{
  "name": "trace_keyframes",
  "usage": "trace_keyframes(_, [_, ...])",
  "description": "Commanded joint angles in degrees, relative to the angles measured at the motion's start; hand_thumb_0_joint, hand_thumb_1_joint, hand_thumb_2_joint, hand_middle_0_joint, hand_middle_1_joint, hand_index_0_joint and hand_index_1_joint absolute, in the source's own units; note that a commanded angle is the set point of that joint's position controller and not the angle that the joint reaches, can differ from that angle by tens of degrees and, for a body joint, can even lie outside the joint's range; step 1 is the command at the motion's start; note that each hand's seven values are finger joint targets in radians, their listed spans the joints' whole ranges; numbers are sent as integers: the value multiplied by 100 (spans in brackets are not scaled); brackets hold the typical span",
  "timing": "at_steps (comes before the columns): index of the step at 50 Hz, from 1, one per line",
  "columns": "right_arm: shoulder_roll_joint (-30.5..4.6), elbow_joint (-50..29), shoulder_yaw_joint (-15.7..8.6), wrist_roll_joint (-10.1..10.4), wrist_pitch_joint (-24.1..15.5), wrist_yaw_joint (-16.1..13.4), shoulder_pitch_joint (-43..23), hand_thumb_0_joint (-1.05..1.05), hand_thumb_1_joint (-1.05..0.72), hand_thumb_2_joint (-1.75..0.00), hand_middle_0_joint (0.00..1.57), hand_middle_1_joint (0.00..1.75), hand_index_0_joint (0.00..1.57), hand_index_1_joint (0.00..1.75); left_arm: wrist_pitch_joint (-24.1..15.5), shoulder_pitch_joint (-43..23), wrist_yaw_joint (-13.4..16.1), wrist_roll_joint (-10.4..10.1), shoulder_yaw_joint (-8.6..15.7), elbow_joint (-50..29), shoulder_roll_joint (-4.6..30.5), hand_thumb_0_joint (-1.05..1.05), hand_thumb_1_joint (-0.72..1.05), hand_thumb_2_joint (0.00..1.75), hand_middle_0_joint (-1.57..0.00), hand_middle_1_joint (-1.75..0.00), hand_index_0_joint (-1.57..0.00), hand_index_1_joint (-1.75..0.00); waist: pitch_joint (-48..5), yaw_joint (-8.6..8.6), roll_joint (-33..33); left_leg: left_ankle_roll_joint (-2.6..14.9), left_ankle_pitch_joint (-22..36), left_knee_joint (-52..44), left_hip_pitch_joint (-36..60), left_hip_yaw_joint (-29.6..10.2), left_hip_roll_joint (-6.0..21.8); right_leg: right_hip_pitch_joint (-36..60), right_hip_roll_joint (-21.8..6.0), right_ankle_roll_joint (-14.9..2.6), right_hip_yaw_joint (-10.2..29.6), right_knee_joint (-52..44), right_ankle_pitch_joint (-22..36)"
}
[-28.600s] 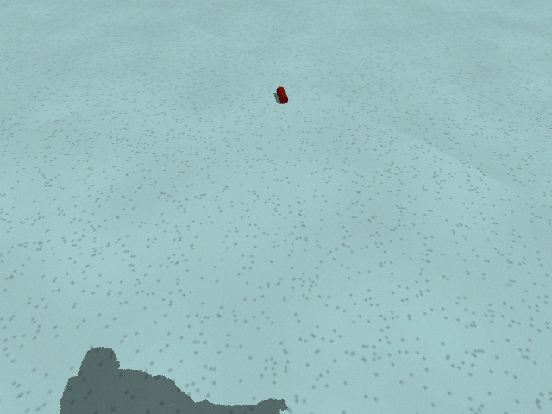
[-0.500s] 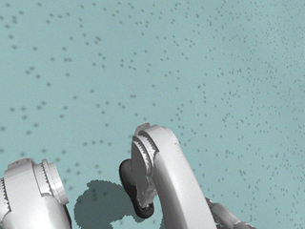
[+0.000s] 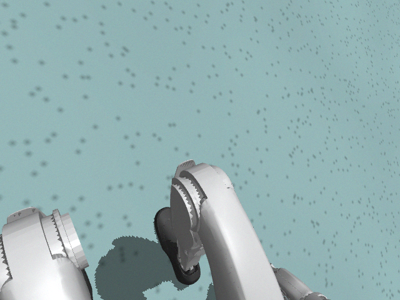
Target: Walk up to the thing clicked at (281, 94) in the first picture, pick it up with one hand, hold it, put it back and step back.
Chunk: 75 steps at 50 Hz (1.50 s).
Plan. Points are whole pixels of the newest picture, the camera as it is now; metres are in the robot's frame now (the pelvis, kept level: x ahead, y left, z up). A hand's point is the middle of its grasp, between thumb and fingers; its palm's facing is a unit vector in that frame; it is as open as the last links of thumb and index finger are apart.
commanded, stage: open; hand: left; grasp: from above
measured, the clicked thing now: out of the picture +0.44 +0.34 -0.27
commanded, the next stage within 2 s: withdraw in 0.18 s
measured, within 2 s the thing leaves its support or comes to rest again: neither
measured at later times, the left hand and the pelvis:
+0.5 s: hand out of the picture +0.43 +0.34 -0.23, palm faces -0.38 -0.15 -0.91, open 14.0 cm; pelvis +0.00 +0.00 +0.00, yaw +0 degrees
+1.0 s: hand out of the picture +0.40 +0.35 -0.07, palm faces -0.49 -0.13 -0.86, open 13.9 cm; pelvis -0.01 -0.01 +0.07, yaw +7 degrees
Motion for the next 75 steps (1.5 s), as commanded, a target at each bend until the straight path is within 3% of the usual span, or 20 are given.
trace_keyframes(1, [-1878,20,-588,66,-21,-58,995,0,-88,-90,20,30,20,30,22,-1238,252,-91,84,-595,1291,0,-53,101,-7,-97,-6,-98,-3583,-142,2886,12,1244,-1620,2702,575,119,1936,216,-479,-599,-1072,1377])
trace_keyframes(17, [-1864,29,-599,61,-5,-63,1006,0,-90,-90,20,30,20,30,2,-1295,185,-157,91,-649,1300,0,-50,97,-7,-101,-8,-100,-3572,-172,2847,17,1215,-1595,2724,574,121,1940,203,-473,-595,-1077,1356])
trace_keyframes(21, [-1856,45,-745,100,8,-50,1014,0,-90,-90,20,30,20,30,85,-1229,303,-151,467,-1376,1544,0,-50,98,-7,-100,-8,-99,-4228,134,3503,-91,1503,-1772,3240,544,131,1881,176,-537,-613,-941,1512])
trace_keyframes(22, [-1781,4,-767,104,-10,-9,965,0,-90,-90,20,30,20,30,166,-1156,245,-128,259,-1322,1251,0,-50,97,-7,-100,-8,-99,-4105,86,3484,-88,1456,-1740,3190,581,119,1733,167,-540,-598,-890,1496])
trace_keyframes(23, [-1789,75,-848,110,-8,12,991,0,-90,-90,20,30,20,30,218,-1233,202,-174,326,-1525,1292,0,-50,98,-7,-100,-8,-99,-4187,110,3538,-82,1488,-1735,3169,621,121,1728,177,-529,-580,-925,1531])
trace_keyframes(28, [-1579,149,-1208,406,117,94,1136,0,-90,-90,20,30,20,30,579,-682,-187,-529,315,-2760,842,0,-51,99,-7,-99,-7,-99,-5063,703,3827,-56,1758,-2003,3444,840,42,1843,127,-583,-347,-1136,1694])
trace_keyframes(30, [-1540,151,-1430,573,265,92,1179,0,-90,-90,20,30,20,30,777,-473,-480,-674,168,-3011,488,0,-51,99,-7,-99,-7,-99,-5102,780,3678,-42,1653,-2209,3424,878,21,1706,80,-595,-267,-1275,1589])
trace_keyframes(36, [-1323,102,-1765,955,749,-42,1486,0,-90,-90,20,30,20,30,1062,-923,-1491,-1029,-360,-3937,-205,0,-52,100,-8,-99,-8,-100,-5182,727,2660,110,1151,-2671,3279,956,-63,2115,47,-601,35,-1942,1195])
trace_keyframes(38, [-1254,94,-1782,1034,867,-162,1510,0,-90,-90,20,30,20,30,1059,-1006,-1822,-1128,-569,-3836,-502,0,-51,100,-9,-99,-8,-99,-4855,636,2290,142,1126,-2731,3181,1002,-102,2159,11,-591,98,-2132,1169])
trace_keyframes(42, [-1138,-123,-1723,1085,1029,-424,1414,0,-90,-90,20,30,20,30,881,-932,-2308,-1148,-666,-3306,-508,0,-50,100,-10,-99,-9,-100,-4175,581,1427,225,735,-2766,2530,1088,-162,2326,-7,-599,249,-2449,632])
trace_keyframes(43, [-1217,-119,-1730,1068,1066,-515,1431,0,-90,-90,20,30,20,30,831,-785,-2335,-1105,-406,-3061,-186,0,-48,99,-11,-97,-10,-98,-4010,602,1158,242,616,-2742,2409,1111,-184,2334,-26,-604,280,-2572,426])
trace_keyframes(44, [-1096,-187,-1645,1073,1069,-568,1394,0,-89,-90,20,30,20,30,729,-1040,-2428,-1125,-715,-3243,-546,0,-47,99,-11,-98,-11,-98,-3991,562,1221,228,632,-2794,2422,1151,-210,2360,-52,-601,286,-2574,433])
trace_keyframes(46, [-1021,-219,-1580,1068,1095,-681,1301,0,-90,-90,20,30,20,30,559,-1050,-2481,-1056,-639,-3127,-322,0,-49,100,-10,-99,-10,-100,-4069,682,1330,223,572,-2799,2427,1211,-218,2415,-45,-587,365,-2576,325])
trace_keyframes(49, [-1058,-213,-1490,1050,1127,-792,1232,0,-89,-90,20,30,20,30,285,-1187,-2353,-866,-474,-3028,48,0,-49,100,-9,-99,-9,-99,-4226,801,1566,185,637,-2820,2604,1203,-211,2299,-62,-616,332,-2411,372])
trace_keyframes(51, [-1045,-172,-1414,999,1140,-815,1281,0,-89,-90,20,30,20,30,141,-1395,-2202,-746,-577,-2836,-137,0,-49,100,-9,-99,-9,-99,-4299,647,1716,182,783,-2773,2713,1170,-190,2187,-61,-591,261,-2273,634])
trace_keyframes(57, [-1157,-111,-1309,834,1120,-850,1277,0,-89,-90,20,30,20,30,-139,-1783,-1552,-345,-462,-2280,166,0,-49,99,-9,-100,-9,-100,-4318,582,2303,90,691,-2634,2960,1065,-185,1689,-48,-640,126,-1896,465])
trace_keyframes(64, [-1278,81,-1430,648,964,-837,1511,0,-88,-89,20,30,20,30,-65,-2065,-826,-149,-90,-2724,372,0,-40,89,-17,-91,-18,-90,-5202,586,3207,-10,1162,-2550,3726,1062,-172,1473,-104,-624,-74,-1489,1001])
trace_keyframes(69, [-1244,86,-1673,712,877,-723,1616,0,-89,-90,20,30,20,30,482,-1830,-682,-584,58,-3200,170,0,-7,88,-23,-59,-21,-61,-5865,753,3381,-2,1338,-2719,4099,1113,-131,1525,-140,-661,0,-1571,1199])
trace_keyframes(72, [-1188,103,-1781,841,886,-681,1739,0,-89,-90,20,30,20,30,826,-1467,-896,-1110,150,-3601,76,0,5,85,-22,-52,-20,-54,-6289,1019,3141,72,1410,-2864,4091,1229,-148,2063,-132,-640,103,-1894,1281])
trace_keyframes(75, [-1043,74,-1920,1019,923,-648,1848,0,-89,-90,20,30,20,30,1161,-673,-1310,-1801,64,-3771,-441,0,29,88,-22,-48,-21,-49,-6159,1129,2592,149,1351,-3137,3892,1308,-164,2693,-115,-597,223,-2333,1230])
